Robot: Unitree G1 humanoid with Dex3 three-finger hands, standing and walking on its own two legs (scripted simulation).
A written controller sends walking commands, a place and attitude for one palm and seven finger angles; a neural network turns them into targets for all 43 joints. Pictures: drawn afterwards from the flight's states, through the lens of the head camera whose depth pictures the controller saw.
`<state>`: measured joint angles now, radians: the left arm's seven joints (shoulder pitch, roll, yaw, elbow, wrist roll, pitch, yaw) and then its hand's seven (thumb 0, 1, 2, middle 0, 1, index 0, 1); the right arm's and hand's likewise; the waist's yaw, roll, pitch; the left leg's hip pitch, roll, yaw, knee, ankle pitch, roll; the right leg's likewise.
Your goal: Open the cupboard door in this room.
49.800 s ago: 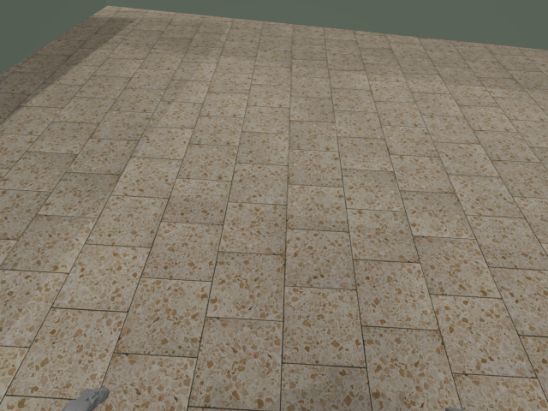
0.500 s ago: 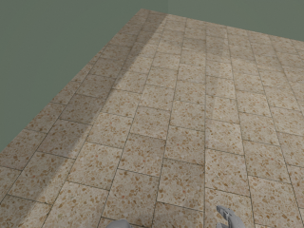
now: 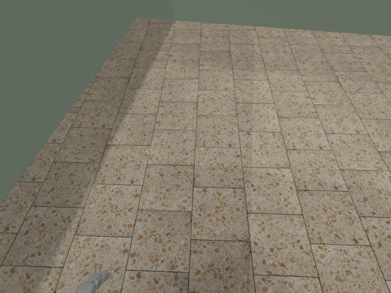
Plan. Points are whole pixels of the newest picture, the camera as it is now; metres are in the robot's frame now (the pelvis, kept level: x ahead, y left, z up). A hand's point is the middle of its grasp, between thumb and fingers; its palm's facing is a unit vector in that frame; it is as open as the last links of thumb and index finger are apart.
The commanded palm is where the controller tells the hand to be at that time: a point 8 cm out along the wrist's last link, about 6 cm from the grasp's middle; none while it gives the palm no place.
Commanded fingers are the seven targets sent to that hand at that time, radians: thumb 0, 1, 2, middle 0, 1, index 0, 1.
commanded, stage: turn to face it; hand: left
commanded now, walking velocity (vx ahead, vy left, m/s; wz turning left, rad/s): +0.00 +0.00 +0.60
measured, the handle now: out of the picture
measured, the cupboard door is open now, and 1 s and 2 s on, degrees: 51 51 51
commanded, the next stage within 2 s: none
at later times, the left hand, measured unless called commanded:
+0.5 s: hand out of the picture +0.14 +0.22 -0.18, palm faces +0.28 -0.94 -0.20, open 7.4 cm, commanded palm none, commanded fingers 0.00 0.90 0.90 -0.20 -0.30 -0.20 -0.30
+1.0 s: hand out of the picture +0.11 +0.15 -0.17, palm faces +0.54 -0.81 -0.23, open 7.4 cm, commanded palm none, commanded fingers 0.00 0.90 0.90 -0.20 -0.30 -0.20 -0.30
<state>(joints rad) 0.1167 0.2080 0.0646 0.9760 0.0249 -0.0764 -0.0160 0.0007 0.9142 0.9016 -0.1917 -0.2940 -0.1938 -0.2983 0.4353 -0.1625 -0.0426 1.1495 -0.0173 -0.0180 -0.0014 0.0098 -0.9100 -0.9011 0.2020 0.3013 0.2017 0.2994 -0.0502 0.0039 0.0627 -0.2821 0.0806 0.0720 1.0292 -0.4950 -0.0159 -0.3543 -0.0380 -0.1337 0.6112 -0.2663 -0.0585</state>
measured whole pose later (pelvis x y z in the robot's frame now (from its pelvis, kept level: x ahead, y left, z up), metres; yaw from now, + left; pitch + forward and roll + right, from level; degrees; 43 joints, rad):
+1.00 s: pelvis +0.19 -0.04 +0.00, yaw +33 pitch +1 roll +2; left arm 0.28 0.23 0.05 0.89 0.03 0.00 0.00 0.00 0.90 0.90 -0.20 -0.30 -0.20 -0.30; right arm 0.11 -0.25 -0.06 0.88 -0.02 0.05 0.03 0.01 -0.91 -0.90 0.20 0.30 0.20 0.30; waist 0.01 -0.06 0.11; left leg -0.33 0.01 0.10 0.59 -0.25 -0.03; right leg -0.23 -0.16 -0.20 0.66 -0.42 0.03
